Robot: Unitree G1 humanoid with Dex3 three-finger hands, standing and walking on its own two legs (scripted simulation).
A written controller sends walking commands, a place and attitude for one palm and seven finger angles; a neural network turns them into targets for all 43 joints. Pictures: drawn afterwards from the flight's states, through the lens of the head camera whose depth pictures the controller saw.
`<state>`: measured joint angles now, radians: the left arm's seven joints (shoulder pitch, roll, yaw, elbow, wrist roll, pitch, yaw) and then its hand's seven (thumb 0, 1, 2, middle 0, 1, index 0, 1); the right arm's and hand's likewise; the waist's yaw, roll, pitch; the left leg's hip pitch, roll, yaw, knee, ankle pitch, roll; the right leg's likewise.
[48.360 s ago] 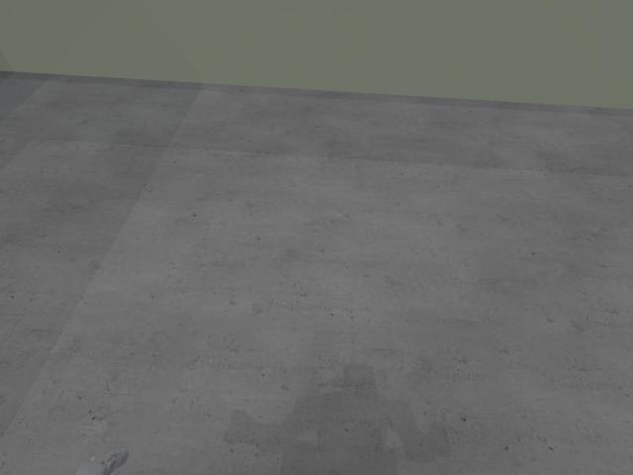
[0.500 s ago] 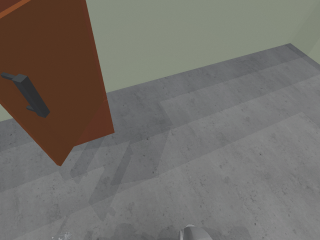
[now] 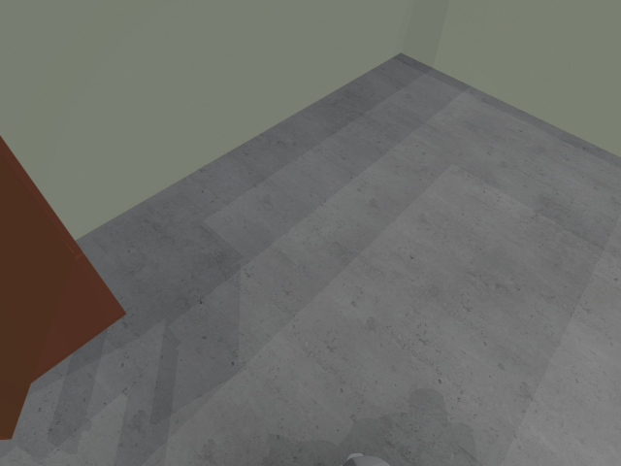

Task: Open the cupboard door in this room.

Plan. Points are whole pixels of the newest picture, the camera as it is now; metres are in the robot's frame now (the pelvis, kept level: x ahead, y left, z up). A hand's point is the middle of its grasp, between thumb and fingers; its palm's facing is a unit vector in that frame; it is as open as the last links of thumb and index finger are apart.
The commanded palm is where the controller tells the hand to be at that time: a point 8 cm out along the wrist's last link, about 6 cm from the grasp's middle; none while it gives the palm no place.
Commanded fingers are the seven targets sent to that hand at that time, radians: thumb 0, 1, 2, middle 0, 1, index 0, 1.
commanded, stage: walk to a spot facing it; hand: left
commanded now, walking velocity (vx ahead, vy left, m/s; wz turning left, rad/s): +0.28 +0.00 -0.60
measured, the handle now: out of the picture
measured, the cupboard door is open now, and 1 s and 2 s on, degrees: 47 47 47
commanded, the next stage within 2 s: turn to face it in 1.36 s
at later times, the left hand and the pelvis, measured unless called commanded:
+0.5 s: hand (257, 384) +0.26 +0.09 -0.15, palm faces -0.30 -0.93 -0.21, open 7.4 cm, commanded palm none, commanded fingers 0.00 0.90 0.90 -0.20 -0.30 -0.20 -0.30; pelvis +0.13 -0.07 +0.01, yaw -18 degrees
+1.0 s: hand (307, 254) +0.51 +0.02 -0.15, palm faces -0.48 -0.86 -0.17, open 7.4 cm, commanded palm none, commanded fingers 0.00 0.90 0.90 -0.20 -0.30 -0.20 -0.30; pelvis +0.34 -0.11 +0.02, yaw -31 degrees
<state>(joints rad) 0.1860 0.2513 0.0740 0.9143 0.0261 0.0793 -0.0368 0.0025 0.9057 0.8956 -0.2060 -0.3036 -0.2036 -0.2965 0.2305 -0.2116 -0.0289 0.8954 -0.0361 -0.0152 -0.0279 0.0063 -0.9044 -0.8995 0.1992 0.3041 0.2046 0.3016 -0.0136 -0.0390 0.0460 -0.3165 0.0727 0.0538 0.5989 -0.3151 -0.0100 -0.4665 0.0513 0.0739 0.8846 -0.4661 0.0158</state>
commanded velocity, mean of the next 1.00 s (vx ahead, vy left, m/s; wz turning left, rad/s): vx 0.34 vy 0.00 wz -0.45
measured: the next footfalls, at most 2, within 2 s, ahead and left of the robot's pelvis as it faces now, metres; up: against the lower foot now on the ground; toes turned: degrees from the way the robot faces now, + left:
right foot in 0.30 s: +0.13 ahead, -0.17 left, +0.00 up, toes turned -19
left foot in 0.72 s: +0.40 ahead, -0.01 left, +0.00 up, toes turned -18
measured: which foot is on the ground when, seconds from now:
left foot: down 0.00-0.30, up 0.32-0.70, down 0.72-1.00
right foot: up 0.00-0.28, down 0.30-0.72, up 0.74-1.00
